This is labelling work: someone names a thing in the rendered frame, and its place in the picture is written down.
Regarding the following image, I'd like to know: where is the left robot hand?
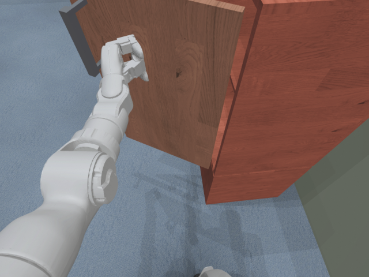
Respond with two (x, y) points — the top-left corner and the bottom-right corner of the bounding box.
(101, 34), (149, 83)

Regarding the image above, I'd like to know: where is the handle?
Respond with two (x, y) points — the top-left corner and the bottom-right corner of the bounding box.
(58, 0), (101, 77)

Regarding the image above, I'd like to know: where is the cupboard door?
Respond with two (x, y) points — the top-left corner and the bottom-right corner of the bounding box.
(70, 0), (245, 169)

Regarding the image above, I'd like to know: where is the robot left forearm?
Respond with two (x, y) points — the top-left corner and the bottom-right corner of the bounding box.
(40, 74), (133, 195)

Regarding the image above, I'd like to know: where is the robot right shin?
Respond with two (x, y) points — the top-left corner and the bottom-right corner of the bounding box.
(199, 266), (213, 276)

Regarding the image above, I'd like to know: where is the left robot upper arm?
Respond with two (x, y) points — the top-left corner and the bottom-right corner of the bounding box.
(0, 151), (118, 277)

